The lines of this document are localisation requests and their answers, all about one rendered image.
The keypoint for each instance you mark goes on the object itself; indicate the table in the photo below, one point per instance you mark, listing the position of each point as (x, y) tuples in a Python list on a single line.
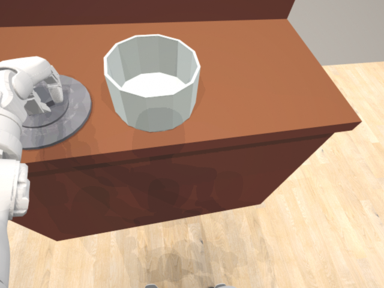
[(264, 105)]

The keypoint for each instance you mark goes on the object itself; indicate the knob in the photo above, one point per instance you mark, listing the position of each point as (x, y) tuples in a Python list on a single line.
[(44, 96)]

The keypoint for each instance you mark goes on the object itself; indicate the pot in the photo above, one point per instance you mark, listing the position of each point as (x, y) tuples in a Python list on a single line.
[(153, 81)]

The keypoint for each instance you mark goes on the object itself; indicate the left robot forearm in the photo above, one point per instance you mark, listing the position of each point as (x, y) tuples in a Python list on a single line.
[(15, 88)]

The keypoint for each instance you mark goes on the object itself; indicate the left robot hand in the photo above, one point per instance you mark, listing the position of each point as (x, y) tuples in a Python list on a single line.
[(39, 69)]

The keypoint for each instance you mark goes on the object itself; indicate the left robot upper arm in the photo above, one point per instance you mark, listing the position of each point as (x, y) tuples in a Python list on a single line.
[(14, 201)]

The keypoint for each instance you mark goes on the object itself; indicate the lid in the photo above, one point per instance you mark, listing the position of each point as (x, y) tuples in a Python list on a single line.
[(65, 119)]

